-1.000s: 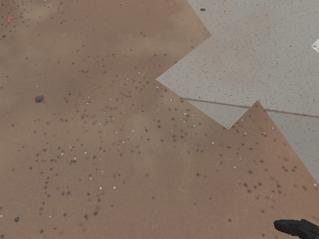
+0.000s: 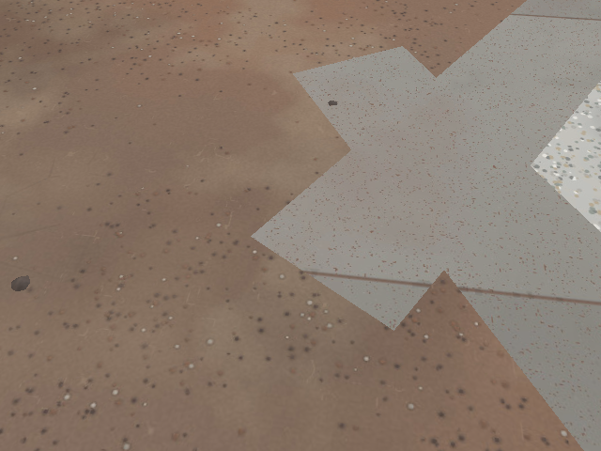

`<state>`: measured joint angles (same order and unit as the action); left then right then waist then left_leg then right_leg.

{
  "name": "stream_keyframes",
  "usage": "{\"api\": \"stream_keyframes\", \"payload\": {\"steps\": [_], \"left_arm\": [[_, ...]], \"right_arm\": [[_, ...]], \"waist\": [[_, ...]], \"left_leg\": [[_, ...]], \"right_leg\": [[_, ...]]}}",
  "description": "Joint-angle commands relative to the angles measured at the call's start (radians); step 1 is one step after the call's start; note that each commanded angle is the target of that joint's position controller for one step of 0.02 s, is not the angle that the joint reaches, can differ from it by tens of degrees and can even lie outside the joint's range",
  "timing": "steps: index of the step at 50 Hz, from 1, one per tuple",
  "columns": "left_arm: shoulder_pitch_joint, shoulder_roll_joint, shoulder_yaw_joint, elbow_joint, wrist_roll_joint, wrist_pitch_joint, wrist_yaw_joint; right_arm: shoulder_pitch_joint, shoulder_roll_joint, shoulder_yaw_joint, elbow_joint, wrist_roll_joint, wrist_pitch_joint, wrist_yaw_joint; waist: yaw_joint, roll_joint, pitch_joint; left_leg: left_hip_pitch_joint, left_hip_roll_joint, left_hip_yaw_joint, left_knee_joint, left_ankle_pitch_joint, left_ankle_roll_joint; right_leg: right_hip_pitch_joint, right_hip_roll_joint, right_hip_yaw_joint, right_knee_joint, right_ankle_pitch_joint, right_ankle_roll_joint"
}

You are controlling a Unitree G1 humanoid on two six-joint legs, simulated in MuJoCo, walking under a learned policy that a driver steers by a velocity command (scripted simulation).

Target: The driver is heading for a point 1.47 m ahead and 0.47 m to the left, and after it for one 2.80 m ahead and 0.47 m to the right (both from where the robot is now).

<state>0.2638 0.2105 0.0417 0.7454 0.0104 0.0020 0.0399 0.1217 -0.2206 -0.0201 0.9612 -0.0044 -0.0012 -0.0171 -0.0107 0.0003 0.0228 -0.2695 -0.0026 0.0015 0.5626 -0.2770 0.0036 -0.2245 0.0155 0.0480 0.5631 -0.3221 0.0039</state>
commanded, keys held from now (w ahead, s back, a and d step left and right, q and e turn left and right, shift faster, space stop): shift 1.00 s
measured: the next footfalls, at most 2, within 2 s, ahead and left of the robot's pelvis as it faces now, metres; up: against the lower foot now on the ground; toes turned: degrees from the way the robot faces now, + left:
left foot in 1.84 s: +0.44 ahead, +0.11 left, +0.00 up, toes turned +6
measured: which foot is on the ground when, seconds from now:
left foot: down 0.00-1.00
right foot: down 0.00-1.00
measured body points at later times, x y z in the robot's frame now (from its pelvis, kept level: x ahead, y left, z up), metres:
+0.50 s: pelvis +0.00 +0.00 +0.00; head +0.01 +0.00 +0.45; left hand +0.05 +0.25 -0.14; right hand +0.06 -0.25 -0.15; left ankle +0.01 +0.12 -0.73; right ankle -0.01 -0.12 -0.73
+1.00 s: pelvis +0.00 +0.00 +0.01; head +0.01 +0.00 +0.46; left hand +0.01 +0.24 -0.15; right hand +0.03 -0.24 -0.15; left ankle +0.01 +0.12 -0.73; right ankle -0.01 -0.12 -0.73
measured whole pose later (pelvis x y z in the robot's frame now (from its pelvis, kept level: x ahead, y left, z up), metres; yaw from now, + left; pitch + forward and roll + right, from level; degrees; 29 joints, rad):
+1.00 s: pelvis +0.00 +0.00 +0.01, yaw +1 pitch -1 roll +0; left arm 0.29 0.16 0.03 1.08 0.00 -0.01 0.05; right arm 0.21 -0.19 -0.03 1.10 0.00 0.00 -0.04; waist -0.01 0.01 0.04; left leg -0.24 -0.01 -0.01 0.50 -0.24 0.01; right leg -0.18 0.01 0.04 0.49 -0.29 0.01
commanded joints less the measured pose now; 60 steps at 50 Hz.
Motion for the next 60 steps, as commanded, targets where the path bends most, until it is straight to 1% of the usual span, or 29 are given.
{"api": "stream_keyframes", "payload": {"steps": [1, 9, 17, 25, 34, 46, 60], "left_arm": [[0.019, 0.098, 0.027, -0.037, -0.001, -0.013, 0.006], [0.030, 0.090, 0.029, 0.029, -0.003, -0.017, 0.010], [0.044, 0.080, 0.027, 0.106, -0.005, -0.019, 0.013], [0.057, 0.069, 0.021, 0.179, -0.007, -0.021, 0.014], [0.068, 0.056, 0.012, 0.247, -0.008, -0.021, 0.013], [0.079, 0.044, 0.002, 0.306, -0.010, -0.019, 0.012], [0.090, 0.037, -0.005, 0.342, -0.012, -0.017, 0.011]], "right_arm": [[-0.017, -0.105, -0.022, -0.022, 0.001, -0.008, -0.004], [-0.014, -0.101, -0.024, 0.032, 0.002, -0.005, -0.011], [0.007, -0.094, -0.024, 0.075, 0.004, -0.003, -0.018], [0.035, -0.086, -0.024, 0.101, 0.005, -0.001, -0.023], [0.069, -0.075, -0.023, 0.114, 0.006, 0.000, -0.026], [0.112, -0.062, -0.020, 0.120, 0.007, 0.000, -0.027], [0.153, -0.049, -0.016, 0.119, 0.008, -0.003, -0.028]], "waist": [[-0.003, 0.002, -0.035], [-0.005, 0.003, -0.020], [-0.007, 0.001, -0.005], [-0.006, 0.000, 0.006], [-0.004, -0.001, 0.015], [0.001, -0.001, 0.023], [0.006, 0.000, 0.031]], "left_leg": [[0.036, 0.049, -0.058, -0.100, 0.139, 0.031], [0.039, 0.044, -0.057, -0.123, 0.110, 0.031], [0.044, 0.038, -0.053, -0.140, 0.098, 0.032], [0.051, 0.032, -0.047, -0.148, 0.101, 0.032], [0.058, 0.026, -0.042, -0.151, 0.113, 0.032], [0.062, 0.022, -0.039, -0.153, 0.126, 0.032], [0.062, 0.020, -0.038, -0.153, 0.134, 0.032]], "right_leg": [[-0.012, -0.040, 0.039, -0.091, 0.219, -0.027], [-0.004, -0.037, 0.029, -0.113, 0.199, -0.022], [-0.004, -0.033, 0.018, -0.133, 0.180, -0.019], [-0.009, -0.030, 0.010, -0.148, 0.167, -0.018], [-0.014, -0.027, 0.004, -0.159, 0.160, -0.018], [-0.018, -0.025, -0.001, -0.166, 0.155, -0.018], [-0.022, -0.023, -0.006, -0.167, 0.150, -0.017]]}}
Velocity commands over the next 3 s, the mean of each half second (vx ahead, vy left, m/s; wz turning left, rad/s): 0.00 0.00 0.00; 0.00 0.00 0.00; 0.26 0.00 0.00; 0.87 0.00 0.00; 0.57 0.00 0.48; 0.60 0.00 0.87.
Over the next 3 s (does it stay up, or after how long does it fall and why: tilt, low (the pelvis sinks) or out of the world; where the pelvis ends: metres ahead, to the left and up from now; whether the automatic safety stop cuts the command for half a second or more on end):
stays up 0.92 0.21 0.00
